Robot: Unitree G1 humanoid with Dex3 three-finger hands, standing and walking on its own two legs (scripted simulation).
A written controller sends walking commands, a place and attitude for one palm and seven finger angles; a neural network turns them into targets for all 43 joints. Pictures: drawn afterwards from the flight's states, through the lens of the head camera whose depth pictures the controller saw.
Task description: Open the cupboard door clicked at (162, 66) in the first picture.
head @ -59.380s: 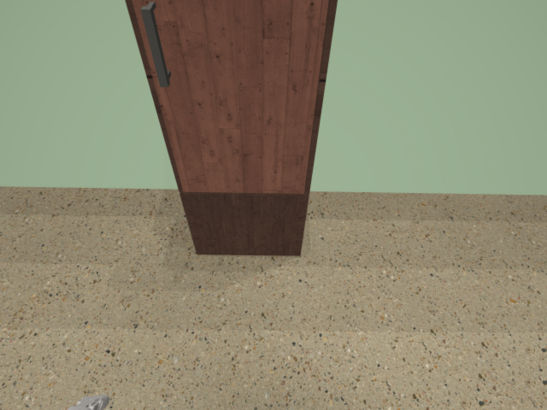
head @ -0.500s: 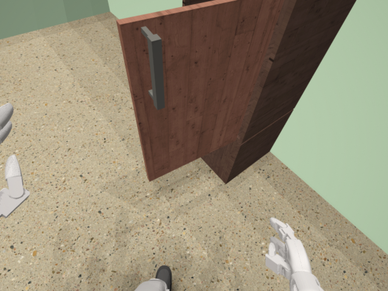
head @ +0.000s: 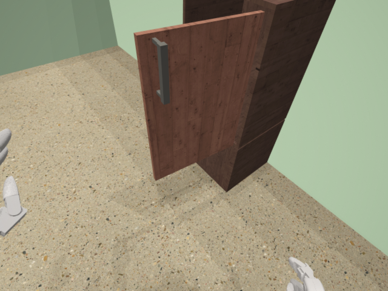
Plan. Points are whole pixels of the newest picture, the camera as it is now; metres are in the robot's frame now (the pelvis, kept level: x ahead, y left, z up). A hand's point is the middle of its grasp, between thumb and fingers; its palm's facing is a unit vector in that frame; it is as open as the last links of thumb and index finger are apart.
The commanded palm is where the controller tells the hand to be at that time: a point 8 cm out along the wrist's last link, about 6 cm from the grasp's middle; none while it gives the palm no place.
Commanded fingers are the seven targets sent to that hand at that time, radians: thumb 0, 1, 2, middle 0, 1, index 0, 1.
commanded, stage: stop stepping back and stand still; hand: left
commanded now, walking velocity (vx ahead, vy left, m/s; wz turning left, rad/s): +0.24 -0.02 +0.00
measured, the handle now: (160, 72) +0.60 +0.12 +0.16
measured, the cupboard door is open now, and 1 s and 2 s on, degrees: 83 83 83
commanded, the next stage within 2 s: let the arm hang, fingers relaxed in 0.80 s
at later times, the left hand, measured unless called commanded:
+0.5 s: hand (18, 210) +0.19 +0.27 +0.16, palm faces +0.43 -0.76 -0.49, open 7.4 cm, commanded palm +0.14 +0.30 +0.18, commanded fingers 0.00 0.90 0.90 -0.20 -0.30 -0.20 -0.30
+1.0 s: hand (40, 237) +0.21 +0.30 +0.04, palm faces +0.21 -0.83 -0.52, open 7.4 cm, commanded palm none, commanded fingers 0.00 0.90 0.90 -0.20 -0.30 -0.20 -0.30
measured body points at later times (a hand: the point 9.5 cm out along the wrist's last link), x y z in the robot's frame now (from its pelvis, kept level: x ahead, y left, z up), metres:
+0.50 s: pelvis +0.00 +0.00 +0.00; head +0.01 +0.00 +0.45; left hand +0.17 +0.30 +0.19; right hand +0.15 -0.23 -0.09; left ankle +0.01 +0.12 -0.70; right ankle -0.01 -0.08 -0.73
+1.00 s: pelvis +0.00 +0.03 +0.00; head +0.02 +0.00 +0.45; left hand +0.19 +0.34 +0.07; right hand +0.18 -0.21 -0.11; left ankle +0.03 +0.13 -0.73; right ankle -0.01 -0.08 -0.73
